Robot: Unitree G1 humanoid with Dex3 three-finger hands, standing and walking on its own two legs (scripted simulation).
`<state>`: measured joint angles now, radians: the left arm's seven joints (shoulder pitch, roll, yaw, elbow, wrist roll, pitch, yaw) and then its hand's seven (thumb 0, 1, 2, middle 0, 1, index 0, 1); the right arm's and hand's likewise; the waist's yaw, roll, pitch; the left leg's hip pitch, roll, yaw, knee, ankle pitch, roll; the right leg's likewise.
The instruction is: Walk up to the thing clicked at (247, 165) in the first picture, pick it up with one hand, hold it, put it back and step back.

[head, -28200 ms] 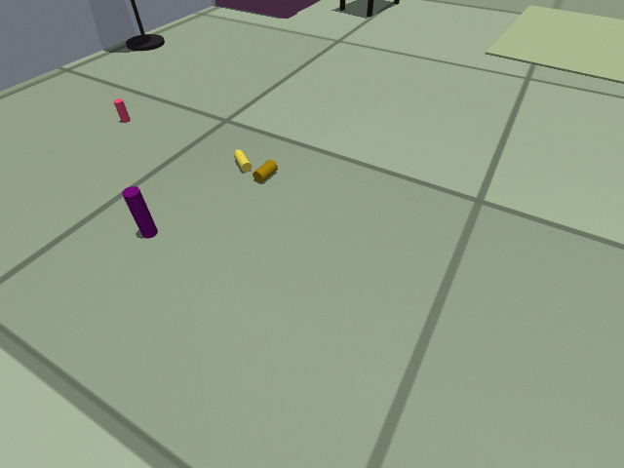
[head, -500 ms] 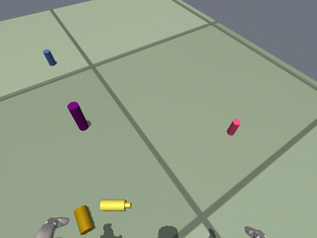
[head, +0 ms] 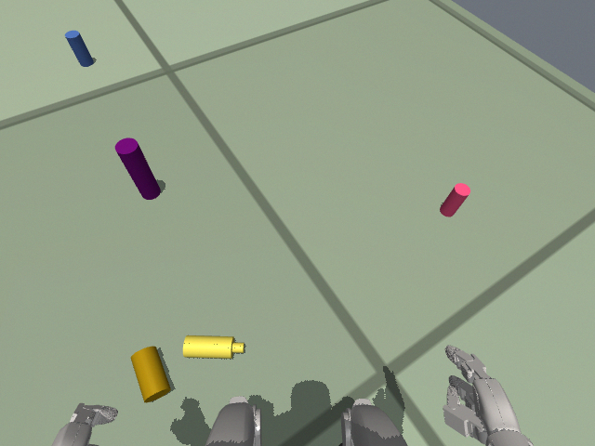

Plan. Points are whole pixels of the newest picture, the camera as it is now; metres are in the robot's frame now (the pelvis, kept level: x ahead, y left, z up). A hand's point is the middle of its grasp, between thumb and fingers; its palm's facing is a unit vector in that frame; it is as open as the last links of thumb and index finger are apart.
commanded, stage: rise first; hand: left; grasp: from above
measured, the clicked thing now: (214, 346) +0.40 +0.23 -0.64
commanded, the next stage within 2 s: approach in 1.98 s
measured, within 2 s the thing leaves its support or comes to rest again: neither
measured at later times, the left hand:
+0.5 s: hand (144, 398) +0.24 +0.30 -0.33, palm faces -0.47 -0.45 -0.76, open 13.9 cm
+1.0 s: hand (162, 370) +0.31 +0.31 -0.44, palm faces -0.49 -0.16 -0.85, open 14.2 cm
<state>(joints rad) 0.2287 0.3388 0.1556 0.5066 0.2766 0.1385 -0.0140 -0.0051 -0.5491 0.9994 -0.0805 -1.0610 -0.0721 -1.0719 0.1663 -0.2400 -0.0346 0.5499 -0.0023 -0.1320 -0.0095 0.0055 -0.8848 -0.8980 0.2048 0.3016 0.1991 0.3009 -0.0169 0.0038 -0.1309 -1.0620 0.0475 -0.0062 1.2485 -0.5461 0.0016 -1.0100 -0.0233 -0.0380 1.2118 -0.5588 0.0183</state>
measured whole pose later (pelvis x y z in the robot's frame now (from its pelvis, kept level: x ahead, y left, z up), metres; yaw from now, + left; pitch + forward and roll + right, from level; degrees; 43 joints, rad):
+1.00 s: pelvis -0.08 +0.00 -0.29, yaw -5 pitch +32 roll -7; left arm -0.61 0.71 0.18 1.13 1.09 -0.38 0.21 0.00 -0.53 1.04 -0.07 -0.98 -0.07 -0.99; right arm 0.12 -0.29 -0.03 0.75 -0.09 -0.04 0.10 0.00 -0.88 -0.90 0.20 0.30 0.20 0.30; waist -0.08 -0.01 -0.09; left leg -2.20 0.05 -0.10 2.26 -0.64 0.01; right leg -2.11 -0.01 -0.07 2.21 -0.67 0.02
